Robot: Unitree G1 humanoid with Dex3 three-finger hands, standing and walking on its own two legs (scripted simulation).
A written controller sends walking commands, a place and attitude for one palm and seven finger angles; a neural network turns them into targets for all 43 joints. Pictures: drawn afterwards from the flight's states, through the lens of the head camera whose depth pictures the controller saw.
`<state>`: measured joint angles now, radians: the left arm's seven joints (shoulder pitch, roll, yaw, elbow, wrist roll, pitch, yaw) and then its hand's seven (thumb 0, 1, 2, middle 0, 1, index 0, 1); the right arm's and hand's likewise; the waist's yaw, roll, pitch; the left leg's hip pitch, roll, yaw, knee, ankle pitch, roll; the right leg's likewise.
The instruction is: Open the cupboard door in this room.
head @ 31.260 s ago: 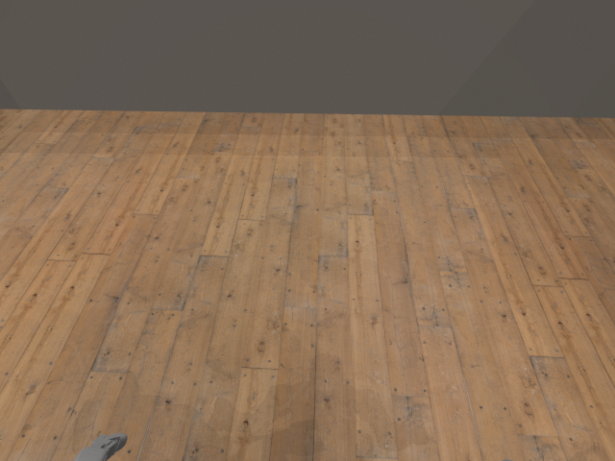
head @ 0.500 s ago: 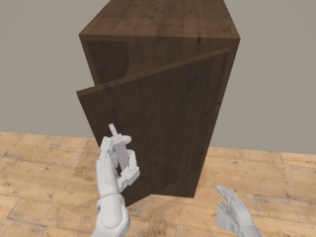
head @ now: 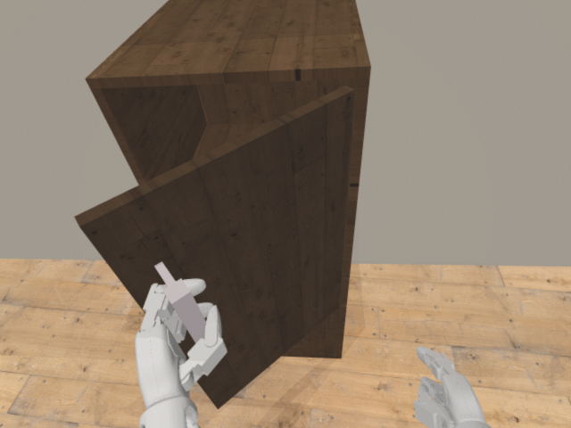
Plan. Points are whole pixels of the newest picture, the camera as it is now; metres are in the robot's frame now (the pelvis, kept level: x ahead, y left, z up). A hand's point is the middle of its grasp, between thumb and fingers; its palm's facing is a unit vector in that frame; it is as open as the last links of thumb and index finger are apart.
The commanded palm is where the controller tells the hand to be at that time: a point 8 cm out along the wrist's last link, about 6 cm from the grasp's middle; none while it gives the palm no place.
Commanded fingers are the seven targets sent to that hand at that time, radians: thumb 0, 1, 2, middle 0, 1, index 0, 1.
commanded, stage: open thumb and fingers to let go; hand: left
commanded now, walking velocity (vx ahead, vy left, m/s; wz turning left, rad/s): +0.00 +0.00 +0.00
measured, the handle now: (186, 310) +0.25 +0.14 +0.09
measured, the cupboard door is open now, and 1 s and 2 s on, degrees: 43 43 42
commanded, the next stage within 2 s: slide the hand sideways off the handle in 0.68 s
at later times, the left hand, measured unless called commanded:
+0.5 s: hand (205, 341) +0.21 +0.10 +0.09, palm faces +0.42 -0.91 -0.01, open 14.0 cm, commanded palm +0.16 +0.15 +0.09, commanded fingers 0.00 -0.50 0.30 -0.21 -0.65 -0.21 -0.65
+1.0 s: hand (198, 369) +0.18 +0.11 +0.09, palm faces -0.02 -1.00 -0.06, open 16.3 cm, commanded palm +0.15 +0.17 +0.09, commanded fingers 0.00 -0.50 0.30 -0.15 -0.30 -0.15 -0.30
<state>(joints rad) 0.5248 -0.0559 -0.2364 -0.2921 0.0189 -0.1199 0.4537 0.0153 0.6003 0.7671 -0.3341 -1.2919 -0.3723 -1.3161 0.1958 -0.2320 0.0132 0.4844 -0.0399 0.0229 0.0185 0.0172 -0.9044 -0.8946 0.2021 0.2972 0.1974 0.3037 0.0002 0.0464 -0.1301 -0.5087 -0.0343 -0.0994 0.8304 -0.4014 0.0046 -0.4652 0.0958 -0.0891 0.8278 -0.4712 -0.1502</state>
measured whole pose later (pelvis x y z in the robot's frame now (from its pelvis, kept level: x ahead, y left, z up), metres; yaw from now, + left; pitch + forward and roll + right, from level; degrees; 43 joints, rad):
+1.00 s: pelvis -0.01 -0.01 -0.01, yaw +0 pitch +7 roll +3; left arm 0.58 0.15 -0.05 -0.26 -0.21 -0.33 -0.11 -0.02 -0.50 0.30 -0.20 -0.37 -0.12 -0.37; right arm 0.21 -0.25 0.02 0.48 0.03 -0.04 -0.03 0.02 -0.90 -0.89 0.20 0.30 0.20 0.30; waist -0.01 0.06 -0.11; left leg -0.56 -0.01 -0.10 0.86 -0.43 0.02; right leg -0.53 0.11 -0.11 0.87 -0.49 -0.09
